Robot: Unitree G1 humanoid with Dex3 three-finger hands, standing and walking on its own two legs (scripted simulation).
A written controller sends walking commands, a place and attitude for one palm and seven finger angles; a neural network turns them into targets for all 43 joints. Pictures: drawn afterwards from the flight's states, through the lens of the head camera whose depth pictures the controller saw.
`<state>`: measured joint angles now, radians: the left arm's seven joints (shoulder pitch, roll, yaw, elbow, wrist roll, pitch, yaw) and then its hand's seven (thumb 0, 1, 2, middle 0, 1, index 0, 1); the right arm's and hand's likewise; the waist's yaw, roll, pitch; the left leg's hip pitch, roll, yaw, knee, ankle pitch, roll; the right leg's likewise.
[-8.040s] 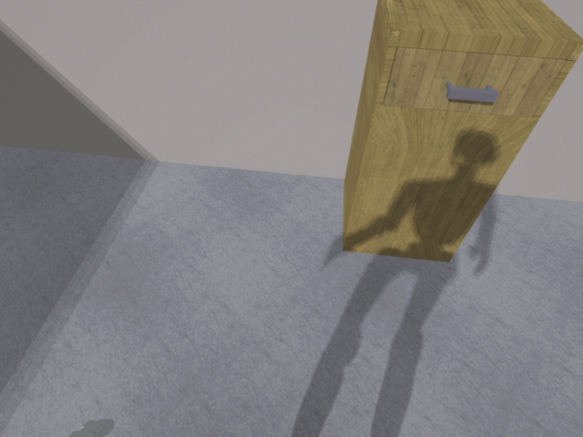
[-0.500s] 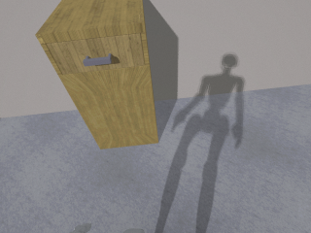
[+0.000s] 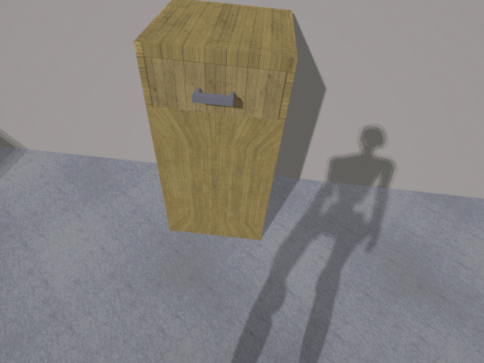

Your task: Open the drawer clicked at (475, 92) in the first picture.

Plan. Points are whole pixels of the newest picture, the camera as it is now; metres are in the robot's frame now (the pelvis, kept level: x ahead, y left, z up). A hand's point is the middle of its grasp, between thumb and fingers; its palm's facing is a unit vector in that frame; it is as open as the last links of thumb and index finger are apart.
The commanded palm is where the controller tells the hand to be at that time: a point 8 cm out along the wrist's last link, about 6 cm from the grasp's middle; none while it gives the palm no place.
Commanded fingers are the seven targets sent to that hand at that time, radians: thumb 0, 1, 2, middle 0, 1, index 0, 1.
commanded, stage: take the last steps up to it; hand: left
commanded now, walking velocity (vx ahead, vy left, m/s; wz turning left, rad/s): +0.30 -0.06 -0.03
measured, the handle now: (213, 95) +0.82 +0.16 +0.02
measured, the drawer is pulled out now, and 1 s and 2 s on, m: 0.00 0.00 0.00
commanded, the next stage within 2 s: come to a stop and stand still in 0.68 s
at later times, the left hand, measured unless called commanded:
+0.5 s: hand (194, 308) +0.27 +0.12 -0.16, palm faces -0.01 -0.98 -0.21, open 7.4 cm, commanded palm none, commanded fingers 0.00 0.90 0.90 -0.20 -0.30 -0.20 -0.30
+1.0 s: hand (186, 327) +0.23 +0.13 -0.19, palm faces +0.06 -0.99 -0.13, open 7.4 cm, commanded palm none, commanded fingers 0.00 0.90 0.90 -0.20 -0.30 -0.20 -0.30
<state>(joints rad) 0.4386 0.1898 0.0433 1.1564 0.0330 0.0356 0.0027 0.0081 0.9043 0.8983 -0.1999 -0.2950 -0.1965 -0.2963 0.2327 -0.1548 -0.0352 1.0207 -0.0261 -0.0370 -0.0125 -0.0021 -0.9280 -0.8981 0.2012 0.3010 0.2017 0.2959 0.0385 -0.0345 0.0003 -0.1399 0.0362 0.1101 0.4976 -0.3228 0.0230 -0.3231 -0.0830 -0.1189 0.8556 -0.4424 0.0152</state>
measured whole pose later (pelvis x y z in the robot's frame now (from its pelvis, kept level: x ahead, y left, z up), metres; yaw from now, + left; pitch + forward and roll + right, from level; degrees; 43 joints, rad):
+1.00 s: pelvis +0.27 -0.03 +0.00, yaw -1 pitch -2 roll -1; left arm 0.33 0.14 0.02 1.14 0.02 0.02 0.03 0.00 0.91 0.90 -0.20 -0.29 -0.20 -0.30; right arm 0.12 -0.12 -0.02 1.04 -0.01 -0.03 -0.04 -0.01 -0.94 -0.90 0.20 0.30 0.20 0.30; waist 0.04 -0.05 0.07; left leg -0.27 0.04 0.15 0.49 -0.20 0.05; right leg -0.27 -0.06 -0.06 0.80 -0.50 0.03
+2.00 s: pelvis +0.23 -0.04 -0.01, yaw -1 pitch -3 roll -1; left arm 0.30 0.24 0.01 0.91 0.03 0.04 0.03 0.01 0.90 0.90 -0.20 -0.30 -0.20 -0.30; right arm 0.23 -0.20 0.00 0.85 -0.02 -0.01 -0.01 0.00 -0.91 -0.90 0.20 0.30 0.20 0.30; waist 0.02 -0.01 -0.02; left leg -0.22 0.00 0.05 0.63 -0.36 0.03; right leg -0.25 -0.09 -0.03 0.59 -0.28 0.06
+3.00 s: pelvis +0.18 -0.05 -0.01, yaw +0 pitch -2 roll +0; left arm 0.36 0.13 0.03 1.05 0.03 0.01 0.04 0.00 0.90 0.90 -0.20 -0.30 -0.20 -0.30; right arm 0.34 -0.12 -0.03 1.04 -0.03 0.02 -0.01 0.00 -0.91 -0.90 0.20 0.30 0.20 0.30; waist 0.00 0.00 0.01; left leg -0.30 0.01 0.02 0.56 -0.23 0.00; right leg -0.32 -0.06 -0.03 0.51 -0.17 0.04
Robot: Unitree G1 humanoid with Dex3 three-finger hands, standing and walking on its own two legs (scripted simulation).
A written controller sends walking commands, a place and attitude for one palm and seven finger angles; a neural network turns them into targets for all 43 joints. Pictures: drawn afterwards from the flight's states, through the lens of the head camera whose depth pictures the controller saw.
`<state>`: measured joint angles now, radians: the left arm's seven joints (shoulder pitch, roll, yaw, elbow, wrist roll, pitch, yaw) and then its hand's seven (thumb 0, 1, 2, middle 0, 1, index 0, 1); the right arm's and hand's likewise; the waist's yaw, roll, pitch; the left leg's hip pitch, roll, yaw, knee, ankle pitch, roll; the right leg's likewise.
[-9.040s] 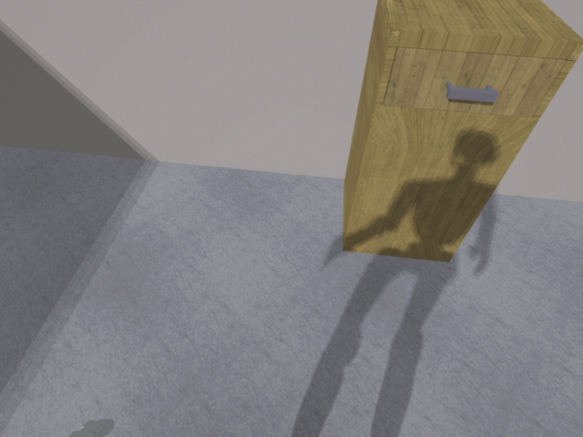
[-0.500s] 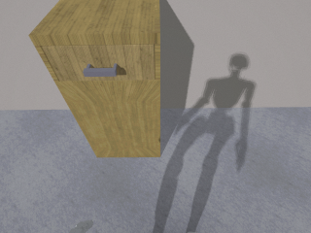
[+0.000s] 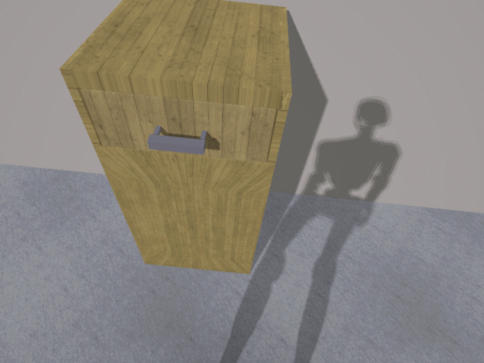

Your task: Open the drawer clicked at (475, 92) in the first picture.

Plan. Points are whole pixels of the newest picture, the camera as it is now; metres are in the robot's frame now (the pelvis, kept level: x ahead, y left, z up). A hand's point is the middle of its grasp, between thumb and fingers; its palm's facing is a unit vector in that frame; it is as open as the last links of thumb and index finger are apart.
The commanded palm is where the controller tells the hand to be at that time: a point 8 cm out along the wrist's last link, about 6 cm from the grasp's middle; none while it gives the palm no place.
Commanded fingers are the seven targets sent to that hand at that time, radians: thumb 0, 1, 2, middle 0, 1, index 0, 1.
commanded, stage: come to a stop and stand still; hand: left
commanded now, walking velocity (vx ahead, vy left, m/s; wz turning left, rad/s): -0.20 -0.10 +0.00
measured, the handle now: (179, 138) +0.54 +0.20 +0.02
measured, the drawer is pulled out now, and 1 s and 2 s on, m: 0.00 0.00 0.00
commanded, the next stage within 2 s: look again from close up in 1.76 s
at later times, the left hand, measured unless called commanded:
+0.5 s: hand out of the picture +0.03 +0.12 -0.14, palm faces +0.04 -0.96 -0.28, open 7.3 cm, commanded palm none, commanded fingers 0.00 0.90 0.90 -0.20 -0.30 -0.20 -0.30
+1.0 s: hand out of the picture +0.01 +0.20 -0.17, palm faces +0.04 -0.96 -0.26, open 7.4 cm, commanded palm none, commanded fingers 0.00 0.90 0.90 -0.20 -0.30 -0.20 -0.30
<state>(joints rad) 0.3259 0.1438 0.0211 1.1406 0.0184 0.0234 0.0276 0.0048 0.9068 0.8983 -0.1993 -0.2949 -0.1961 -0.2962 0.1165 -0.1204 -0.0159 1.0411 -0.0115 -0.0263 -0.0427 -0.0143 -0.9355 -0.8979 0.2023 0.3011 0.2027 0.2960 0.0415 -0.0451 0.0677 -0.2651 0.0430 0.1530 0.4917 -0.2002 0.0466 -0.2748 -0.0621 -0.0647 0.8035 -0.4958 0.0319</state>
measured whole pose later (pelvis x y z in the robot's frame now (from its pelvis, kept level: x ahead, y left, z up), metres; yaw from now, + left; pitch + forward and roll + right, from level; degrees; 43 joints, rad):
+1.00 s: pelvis -0.04 -0.01 -0.01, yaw +0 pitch -3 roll -1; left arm 0.30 0.24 0.01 0.91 0.03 0.04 0.03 0.01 0.90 0.90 -0.20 -0.30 -0.20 -0.30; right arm 0.23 -0.20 0.00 0.85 -0.02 -0.01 -0.01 0.00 -0.91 -0.90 0.20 0.30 0.20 0.30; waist 0.02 -0.01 -0.02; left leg -0.22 0.00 0.05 0.63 -0.36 0.03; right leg -0.25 -0.09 -0.03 0.59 -0.28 0.06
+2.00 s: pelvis -0.09 -0.03 -0.01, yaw +1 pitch -2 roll +0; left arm 0.36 0.13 0.03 1.05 0.03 0.01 0.04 0.00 0.90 0.90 -0.20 -0.30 -0.20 -0.30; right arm 0.34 -0.12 -0.03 1.04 -0.03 0.02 -0.01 0.00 -0.91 -0.90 0.20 0.30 0.20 0.30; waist 0.00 0.00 0.01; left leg -0.30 0.01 0.02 0.56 -0.23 0.00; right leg -0.32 -0.06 -0.03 0.51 -0.17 0.04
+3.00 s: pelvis +0.02 -0.03 -0.01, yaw +0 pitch +0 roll +0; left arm 0.40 0.14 0.04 1.09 0.03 -0.01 0.02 0.00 0.90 0.90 -0.20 -0.29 -0.20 -0.30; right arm 0.40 -0.15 -0.01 1.10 -0.02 -0.03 -0.03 0.00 -0.91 -0.90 0.20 0.30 0.20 0.30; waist 0.00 0.01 -0.01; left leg -0.16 0.02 0.04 0.58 -0.42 0.00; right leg -0.21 -0.06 -0.01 0.59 -0.37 0.04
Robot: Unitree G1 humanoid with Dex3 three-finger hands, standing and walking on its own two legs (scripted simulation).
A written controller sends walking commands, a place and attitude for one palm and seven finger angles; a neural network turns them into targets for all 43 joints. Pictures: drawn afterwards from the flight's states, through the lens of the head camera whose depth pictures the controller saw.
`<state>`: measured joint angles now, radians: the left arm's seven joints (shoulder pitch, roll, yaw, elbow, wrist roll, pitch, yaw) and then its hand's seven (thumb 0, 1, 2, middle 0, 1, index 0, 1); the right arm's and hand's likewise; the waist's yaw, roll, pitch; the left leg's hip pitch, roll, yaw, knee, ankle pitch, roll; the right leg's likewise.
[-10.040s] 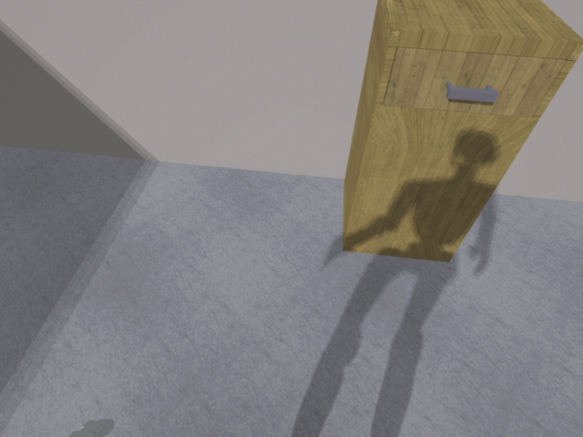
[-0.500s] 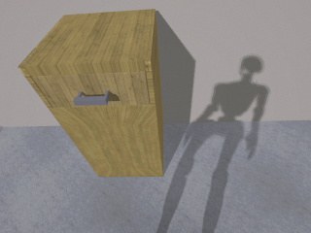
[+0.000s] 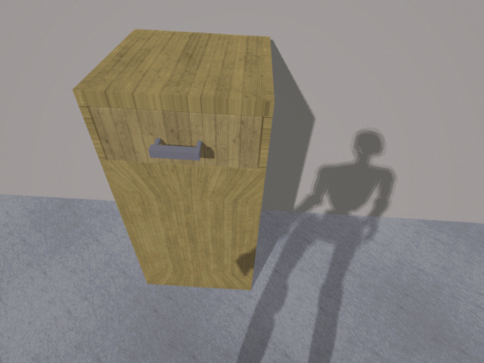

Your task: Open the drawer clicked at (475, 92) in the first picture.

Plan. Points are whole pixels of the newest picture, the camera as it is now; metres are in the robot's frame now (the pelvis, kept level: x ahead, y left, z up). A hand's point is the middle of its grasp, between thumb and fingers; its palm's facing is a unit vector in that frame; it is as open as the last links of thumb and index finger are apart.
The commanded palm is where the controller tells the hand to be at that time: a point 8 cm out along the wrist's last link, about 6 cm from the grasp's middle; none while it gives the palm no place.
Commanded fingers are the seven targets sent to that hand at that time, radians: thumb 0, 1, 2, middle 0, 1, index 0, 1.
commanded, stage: come to a stop and stand still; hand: left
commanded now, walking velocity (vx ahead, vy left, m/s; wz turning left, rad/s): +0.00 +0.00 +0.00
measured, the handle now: (176, 147) +0.59 +0.21 +0.03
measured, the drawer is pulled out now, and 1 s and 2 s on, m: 0.00 0.00 0.00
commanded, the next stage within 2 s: look again from close up in 0.76 s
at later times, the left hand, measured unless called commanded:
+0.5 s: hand out of the picture -0.05 +0.16 -0.16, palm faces +0.03 -0.98 -0.22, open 7.4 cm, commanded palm none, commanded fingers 0.00 0.90 0.90 -0.20 -0.30 -0.20 -0.30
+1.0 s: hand out of the picture -0.06 +0.15 -0.17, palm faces +0.08 -0.98 -0.18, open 7.4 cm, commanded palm none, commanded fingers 0.00 0.90 0.90 -0.20 -0.30 -0.20 -0.30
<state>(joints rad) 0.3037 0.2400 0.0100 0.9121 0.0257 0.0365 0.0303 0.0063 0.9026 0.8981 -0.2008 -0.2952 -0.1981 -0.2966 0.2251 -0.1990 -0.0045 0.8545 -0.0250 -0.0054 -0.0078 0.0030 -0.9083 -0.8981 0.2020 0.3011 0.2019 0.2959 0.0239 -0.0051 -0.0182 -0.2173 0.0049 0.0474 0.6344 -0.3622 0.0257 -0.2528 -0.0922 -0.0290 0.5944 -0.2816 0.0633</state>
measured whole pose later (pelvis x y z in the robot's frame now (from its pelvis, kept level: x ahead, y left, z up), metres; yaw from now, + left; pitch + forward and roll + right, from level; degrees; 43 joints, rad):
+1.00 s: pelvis -0.05 -0.02 +0.01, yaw +1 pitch -2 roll +0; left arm 0.36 0.13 0.03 1.05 0.03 0.01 0.04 0.00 0.90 0.90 -0.20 -0.30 -0.20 -0.30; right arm 0.34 -0.12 -0.03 1.04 -0.03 0.02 -0.01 0.00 -0.91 -0.90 0.20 0.30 0.20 0.30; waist 0.00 0.00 0.01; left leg -0.30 0.01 0.02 0.56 -0.23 0.00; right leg -0.32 -0.06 -0.03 0.51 -0.17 0.04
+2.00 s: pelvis +0.06 -0.01 +0.00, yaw +0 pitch +0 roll +0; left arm 0.40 0.14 0.04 1.09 0.03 -0.01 0.02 0.00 0.90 0.90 -0.20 -0.29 -0.20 -0.30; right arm 0.40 -0.15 -0.01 1.10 -0.02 -0.03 -0.03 0.00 -0.91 -0.90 0.20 0.30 0.20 0.30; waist 0.00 0.01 -0.01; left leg -0.16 0.02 0.04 0.58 -0.42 0.00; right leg -0.21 -0.06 -0.01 0.59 -0.37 0.04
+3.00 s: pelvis +0.02 -0.03 +0.01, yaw -1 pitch -1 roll +1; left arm 0.30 0.16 -0.01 1.08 0.02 0.00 0.02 0.01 0.90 0.90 -0.20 -0.30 -0.20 -0.30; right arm 0.35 -0.17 0.02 1.10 -0.02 0.00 -0.01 0.00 -0.91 -0.90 0.20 0.30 0.20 0.30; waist 0.00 0.01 0.04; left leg -0.18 0.04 0.07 0.49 -0.29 -0.02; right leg -0.24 -0.05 -0.03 0.53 -0.27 0.02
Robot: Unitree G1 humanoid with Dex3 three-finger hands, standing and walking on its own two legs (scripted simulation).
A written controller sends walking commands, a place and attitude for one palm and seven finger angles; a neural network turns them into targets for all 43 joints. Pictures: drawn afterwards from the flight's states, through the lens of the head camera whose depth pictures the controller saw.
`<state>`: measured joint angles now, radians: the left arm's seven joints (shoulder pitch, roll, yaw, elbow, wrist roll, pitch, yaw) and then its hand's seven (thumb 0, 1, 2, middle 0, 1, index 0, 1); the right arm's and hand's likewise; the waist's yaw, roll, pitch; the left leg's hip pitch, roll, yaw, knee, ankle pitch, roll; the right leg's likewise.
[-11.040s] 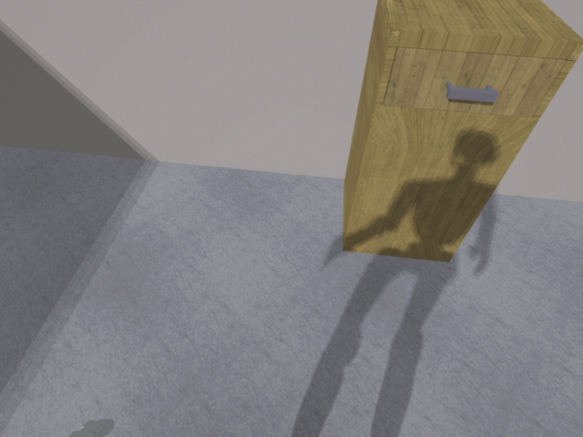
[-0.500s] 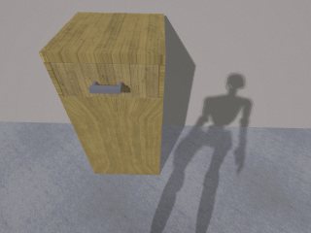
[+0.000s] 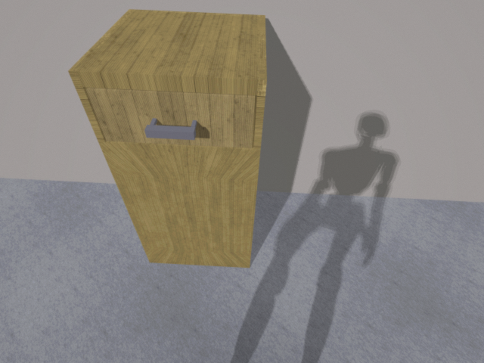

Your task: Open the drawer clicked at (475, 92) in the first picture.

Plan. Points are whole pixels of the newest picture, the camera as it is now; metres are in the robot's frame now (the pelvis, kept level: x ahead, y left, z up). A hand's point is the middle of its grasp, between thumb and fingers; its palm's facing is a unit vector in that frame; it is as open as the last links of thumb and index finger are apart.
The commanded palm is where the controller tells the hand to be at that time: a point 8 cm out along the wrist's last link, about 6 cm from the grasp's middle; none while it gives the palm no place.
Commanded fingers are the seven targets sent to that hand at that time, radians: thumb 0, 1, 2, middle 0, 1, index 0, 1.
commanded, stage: look again from close up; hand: left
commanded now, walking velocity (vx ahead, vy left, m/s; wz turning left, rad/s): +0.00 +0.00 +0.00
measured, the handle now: (172, 127) +0.64 +0.22 +0.03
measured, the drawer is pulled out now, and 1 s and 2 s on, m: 0.00 0.00 0.00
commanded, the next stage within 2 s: shuffle to correct the standing spot in 0.40 s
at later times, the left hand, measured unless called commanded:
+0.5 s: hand out of the picture +0.04 +0.17 -0.17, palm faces +0.04 -0.98 -0.19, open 7.4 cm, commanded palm none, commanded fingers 0.00 0.90 0.90 -0.20 -0.30 -0.20 -0.30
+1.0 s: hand out of the picture +0.07 +0.17 -0.18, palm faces +0.05 -0.98 -0.19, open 7.4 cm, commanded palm none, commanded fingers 0.00 0.90 0.90 -0.20 -0.30 -0.20 -0.30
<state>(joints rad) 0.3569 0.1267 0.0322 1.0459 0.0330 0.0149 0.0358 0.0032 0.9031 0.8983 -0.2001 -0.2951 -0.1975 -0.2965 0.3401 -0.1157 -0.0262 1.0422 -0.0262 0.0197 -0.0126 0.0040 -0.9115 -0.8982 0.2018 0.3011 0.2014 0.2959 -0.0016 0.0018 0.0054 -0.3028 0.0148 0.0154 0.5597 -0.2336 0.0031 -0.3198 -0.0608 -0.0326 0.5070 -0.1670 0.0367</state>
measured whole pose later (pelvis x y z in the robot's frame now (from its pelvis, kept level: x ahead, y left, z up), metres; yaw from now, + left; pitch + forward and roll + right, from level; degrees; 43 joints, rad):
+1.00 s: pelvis +0.11 +0.00 +0.00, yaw -1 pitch +0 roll +0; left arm 0.40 0.14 0.04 1.09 0.03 -0.01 0.02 0.00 0.90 0.90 -0.20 -0.29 -0.20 -0.30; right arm 0.40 -0.15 -0.01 1.10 -0.02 -0.03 -0.03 0.00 -0.91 -0.90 0.20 0.30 0.20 0.30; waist 0.00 0.01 -0.01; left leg -0.16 0.02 0.04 0.58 -0.42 0.00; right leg -0.21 -0.06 -0.01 0.59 -0.37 0.04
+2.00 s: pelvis +0.06 -0.01 +0.00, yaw -2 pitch -1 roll +1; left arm 0.30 0.16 -0.01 1.08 0.02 0.00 0.02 0.01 0.90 0.90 -0.20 -0.30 -0.20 -0.30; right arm 0.35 -0.17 0.02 1.10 -0.02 0.00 -0.01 0.00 -0.91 -0.90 0.20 0.30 0.20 0.30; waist 0.00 0.01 0.04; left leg -0.18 0.04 0.07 0.49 -0.29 -0.02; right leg -0.24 -0.05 -0.03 0.53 -0.27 0.02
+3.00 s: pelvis +0.08 -0.03 +0.01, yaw -2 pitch -1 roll +0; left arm 0.29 0.15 0.00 1.12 0.02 -0.01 0.03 0.01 0.91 0.90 -0.20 -0.30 -0.20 -0.30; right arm 0.30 -0.12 0.01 1.14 -0.02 -0.02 -0.03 0.00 -0.91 -0.90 0.20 0.30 0.20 0.30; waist 0.00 -0.01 0.04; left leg -0.14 0.05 0.05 0.46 -0.30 -0.04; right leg -0.20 -0.03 -0.05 0.50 -0.28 0.00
